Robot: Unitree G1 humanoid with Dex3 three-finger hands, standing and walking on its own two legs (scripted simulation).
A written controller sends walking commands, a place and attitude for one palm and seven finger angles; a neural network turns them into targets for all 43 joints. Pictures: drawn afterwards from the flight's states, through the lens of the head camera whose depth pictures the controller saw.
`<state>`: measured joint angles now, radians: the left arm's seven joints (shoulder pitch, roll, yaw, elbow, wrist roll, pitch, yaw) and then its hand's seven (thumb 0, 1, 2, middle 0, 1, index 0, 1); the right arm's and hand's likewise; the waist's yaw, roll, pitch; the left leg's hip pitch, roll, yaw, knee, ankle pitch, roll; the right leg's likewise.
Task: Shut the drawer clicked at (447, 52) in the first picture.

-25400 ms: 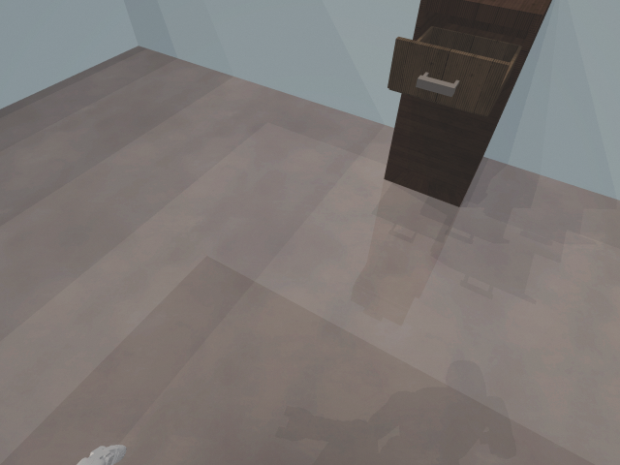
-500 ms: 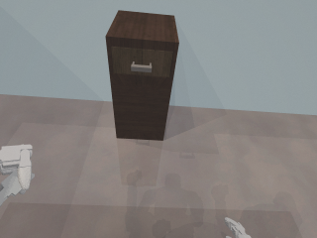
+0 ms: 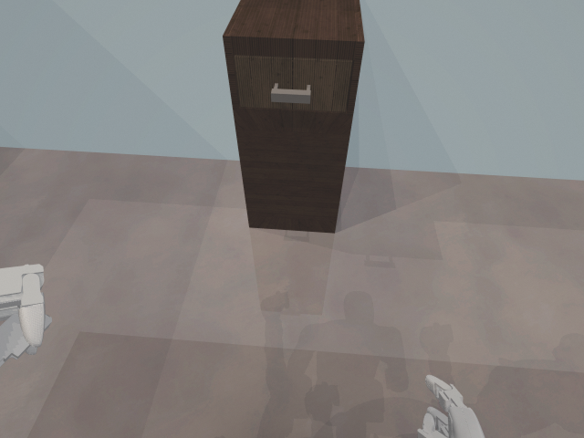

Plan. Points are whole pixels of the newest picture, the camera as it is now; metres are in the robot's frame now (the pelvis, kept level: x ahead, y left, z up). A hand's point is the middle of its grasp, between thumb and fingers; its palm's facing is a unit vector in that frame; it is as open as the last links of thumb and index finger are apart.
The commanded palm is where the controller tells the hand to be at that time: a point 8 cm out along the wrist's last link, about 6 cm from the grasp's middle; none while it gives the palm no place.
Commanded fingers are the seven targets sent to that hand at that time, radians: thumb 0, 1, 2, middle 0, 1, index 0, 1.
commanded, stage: let the arm hang, fingers relaxed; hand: left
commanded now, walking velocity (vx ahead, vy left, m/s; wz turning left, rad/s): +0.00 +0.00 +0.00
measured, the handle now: (291, 91) +1.02 +0.05 -0.07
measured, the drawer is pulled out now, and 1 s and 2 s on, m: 0.00 0.00 0.00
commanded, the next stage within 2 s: look to check the result in 1.14 s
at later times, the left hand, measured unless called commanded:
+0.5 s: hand out of the picture +0.00 +0.21 -0.15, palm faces +0.03 -0.97 -0.25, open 4.1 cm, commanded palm none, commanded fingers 0.00 0.90 0.90 -0.44 -0.56 -0.44 -0.56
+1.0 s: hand out of the picture +0.00 +0.17 -0.16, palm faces +0.02 -0.98 -0.19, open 7.3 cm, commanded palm none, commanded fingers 0.00 0.90 0.90 -0.20 -0.30 -0.20 -0.30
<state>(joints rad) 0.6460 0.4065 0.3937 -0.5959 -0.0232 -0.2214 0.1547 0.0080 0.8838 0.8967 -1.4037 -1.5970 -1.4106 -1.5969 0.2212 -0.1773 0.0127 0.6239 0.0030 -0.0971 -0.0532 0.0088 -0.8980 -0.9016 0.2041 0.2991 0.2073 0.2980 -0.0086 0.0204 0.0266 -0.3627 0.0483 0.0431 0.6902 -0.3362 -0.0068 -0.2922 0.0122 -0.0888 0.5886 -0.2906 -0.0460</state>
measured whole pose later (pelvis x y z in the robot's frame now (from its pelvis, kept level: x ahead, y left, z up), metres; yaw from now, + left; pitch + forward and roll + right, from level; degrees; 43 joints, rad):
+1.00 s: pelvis +0.00 +0.01 +0.02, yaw +0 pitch -2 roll +0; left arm 0.25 0.14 0.01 1.15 0.01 -0.01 0.03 0.01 0.92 0.90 -0.21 -0.31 -0.21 -0.31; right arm 0.31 -0.11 0.00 1.15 -0.02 0.01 -0.03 0.00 -0.90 -0.90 0.20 0.30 0.20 0.30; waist -0.01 0.02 0.04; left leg -0.18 0.01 0.07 0.39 -0.19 0.01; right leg -0.18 0.00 -0.08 0.41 -0.21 -0.03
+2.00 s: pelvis +0.01 -0.01 +0.02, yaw +0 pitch -2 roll +0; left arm 0.12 0.26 0.02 1.13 0.01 -0.03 0.01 0.00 0.90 0.90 -0.20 -0.30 -0.20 -0.30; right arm 0.16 -0.28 -0.02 1.13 -0.02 0.00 -0.02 0.00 -0.90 -0.90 0.20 0.30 0.20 0.30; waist -0.01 0.03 0.06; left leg -0.12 0.03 0.05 0.33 -0.17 -0.02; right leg -0.11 0.02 -0.09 0.33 -0.20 -0.06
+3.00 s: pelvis +0.03 -0.02 +0.02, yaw +0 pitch -1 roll +0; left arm 0.10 0.29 0.02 1.13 0.01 -0.03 0.01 0.00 0.90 0.90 -0.20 -0.30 -0.21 -0.30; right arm 0.14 -0.31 -0.01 1.13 -0.01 0.00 -0.02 0.00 -0.90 -0.90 0.20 0.30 0.21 0.30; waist -0.01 0.02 0.06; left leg -0.09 0.04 0.05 0.29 -0.18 -0.03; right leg -0.08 0.04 -0.09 0.29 -0.20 -0.06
